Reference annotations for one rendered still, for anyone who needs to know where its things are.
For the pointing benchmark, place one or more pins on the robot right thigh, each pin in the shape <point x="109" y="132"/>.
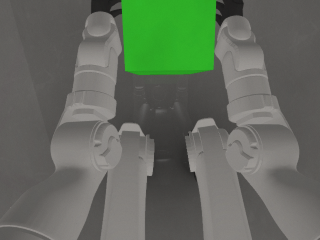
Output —
<point x="223" y="211"/>

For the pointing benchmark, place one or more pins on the left robot forearm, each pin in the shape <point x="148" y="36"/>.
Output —
<point x="95" y="75"/>

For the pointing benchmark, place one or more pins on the left robot hand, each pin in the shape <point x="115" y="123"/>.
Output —
<point x="105" y="6"/>

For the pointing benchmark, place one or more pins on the robot thigh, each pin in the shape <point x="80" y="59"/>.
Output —
<point x="125" y="198"/>
<point x="223" y="211"/>

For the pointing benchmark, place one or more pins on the right robot forearm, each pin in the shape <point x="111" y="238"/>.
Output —
<point x="245" y="76"/>

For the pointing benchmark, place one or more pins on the robot left thigh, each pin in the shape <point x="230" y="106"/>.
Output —
<point x="125" y="198"/>

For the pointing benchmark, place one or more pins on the robot left upper arm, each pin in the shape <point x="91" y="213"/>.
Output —
<point x="57" y="208"/>

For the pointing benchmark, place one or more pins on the carton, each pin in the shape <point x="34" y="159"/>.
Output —
<point x="168" y="37"/>

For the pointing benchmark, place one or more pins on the robot right upper arm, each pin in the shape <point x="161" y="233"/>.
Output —
<point x="267" y="156"/>

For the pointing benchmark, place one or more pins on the right robot hand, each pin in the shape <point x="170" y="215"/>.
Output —
<point x="228" y="9"/>

